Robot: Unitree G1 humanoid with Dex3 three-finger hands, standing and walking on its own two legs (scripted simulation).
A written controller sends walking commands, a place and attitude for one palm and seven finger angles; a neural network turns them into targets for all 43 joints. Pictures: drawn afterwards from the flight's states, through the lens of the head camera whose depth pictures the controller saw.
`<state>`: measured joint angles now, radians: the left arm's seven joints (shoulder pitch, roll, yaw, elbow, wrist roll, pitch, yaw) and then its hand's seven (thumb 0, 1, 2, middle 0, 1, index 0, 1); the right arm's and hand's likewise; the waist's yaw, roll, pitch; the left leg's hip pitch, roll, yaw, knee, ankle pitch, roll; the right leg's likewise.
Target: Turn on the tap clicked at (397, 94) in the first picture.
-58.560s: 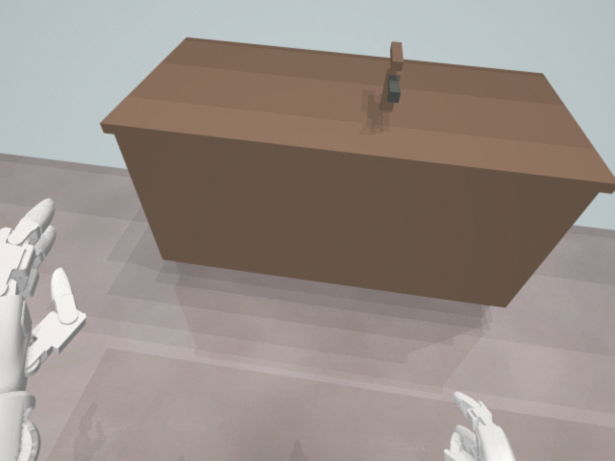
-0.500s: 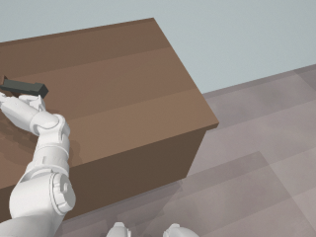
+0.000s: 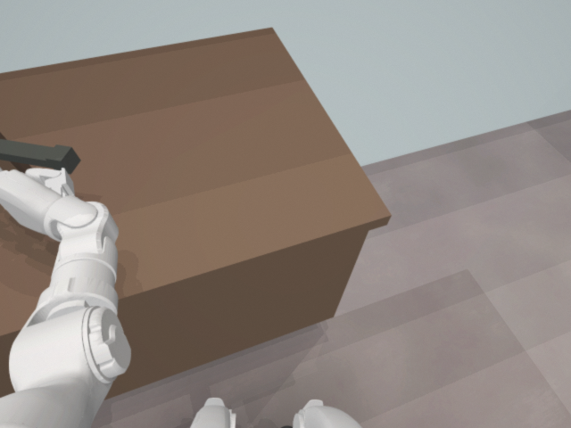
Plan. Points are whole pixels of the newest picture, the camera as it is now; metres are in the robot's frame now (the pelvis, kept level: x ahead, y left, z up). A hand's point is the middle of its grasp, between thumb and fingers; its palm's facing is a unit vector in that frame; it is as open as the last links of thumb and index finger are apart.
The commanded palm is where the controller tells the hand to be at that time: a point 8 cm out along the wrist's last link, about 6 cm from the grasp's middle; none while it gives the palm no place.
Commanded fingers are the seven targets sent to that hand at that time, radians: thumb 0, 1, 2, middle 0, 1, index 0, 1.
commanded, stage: push the lever round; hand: left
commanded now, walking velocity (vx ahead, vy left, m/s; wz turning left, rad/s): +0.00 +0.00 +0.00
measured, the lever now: (63, 159) +0.49 +0.30 +0.09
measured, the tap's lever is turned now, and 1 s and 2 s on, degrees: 59 59 59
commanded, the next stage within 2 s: none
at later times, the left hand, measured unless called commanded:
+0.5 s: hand (64, 175) +0.46 +0.29 +0.09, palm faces +0.87 -0.49 -0.10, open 8.5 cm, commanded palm +0.45 +0.29 +0.09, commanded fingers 0.00 0.90 0.90 -0.15 -0.15 -0.15 -0.15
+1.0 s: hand (65, 174) +0.46 +0.29 +0.09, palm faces +0.87 -0.48 -0.10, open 8.5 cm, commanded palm +0.46 +0.28 +0.09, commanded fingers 0.00 0.90 0.90 -0.15 -0.15 -0.15 -0.15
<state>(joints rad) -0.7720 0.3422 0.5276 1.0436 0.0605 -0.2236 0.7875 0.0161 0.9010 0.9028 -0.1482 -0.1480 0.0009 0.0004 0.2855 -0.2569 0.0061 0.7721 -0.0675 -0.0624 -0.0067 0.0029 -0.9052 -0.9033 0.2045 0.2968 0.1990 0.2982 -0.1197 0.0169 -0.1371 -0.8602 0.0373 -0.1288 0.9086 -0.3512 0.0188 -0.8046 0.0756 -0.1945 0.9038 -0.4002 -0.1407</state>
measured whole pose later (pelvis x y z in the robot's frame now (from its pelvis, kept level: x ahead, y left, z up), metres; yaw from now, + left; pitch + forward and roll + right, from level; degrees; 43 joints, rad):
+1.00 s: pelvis +0.01 +0.01 +0.00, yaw -1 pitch +16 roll +1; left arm -0.75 0.32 0.51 1.03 0.05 -0.25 0.82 0.02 0.90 0.90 -0.15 -0.15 0.00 0.00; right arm 0.30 -0.24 0.01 0.78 -0.07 -0.07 -0.01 0.00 -0.90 -0.90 0.21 0.30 0.20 0.30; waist -0.12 0.02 -0.14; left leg -0.84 0.03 -0.12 0.89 -0.35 0.01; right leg -0.78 0.08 -0.18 0.88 -0.39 -0.14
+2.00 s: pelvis +0.00 +0.01 +0.00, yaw +0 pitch +16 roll +1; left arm -0.75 0.32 0.53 1.02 0.05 -0.24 0.79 0.02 0.90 0.90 -0.15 -0.15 0.00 0.00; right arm 0.29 -0.25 0.01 0.77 -0.07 -0.05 -0.01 0.00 -0.91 -0.90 0.20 0.30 0.20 0.30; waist -0.12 0.02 -0.14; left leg -0.85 0.03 -0.13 0.90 -0.35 0.01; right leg -0.79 0.08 -0.18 0.90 -0.40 -0.14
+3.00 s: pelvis +0.01 +0.01 +0.00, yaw -1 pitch +16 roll +1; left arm -0.74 0.30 0.53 1.02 0.06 -0.26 0.82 0.02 0.90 0.90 -0.15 -0.15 0.00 0.00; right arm 0.30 -0.24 0.01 0.78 -0.08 -0.06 -0.01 0.00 -0.90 -0.90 0.20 0.30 0.20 0.30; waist -0.12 0.02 -0.15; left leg -0.84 0.03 -0.12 0.89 -0.35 0.01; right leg -0.78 0.08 -0.17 0.88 -0.39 -0.14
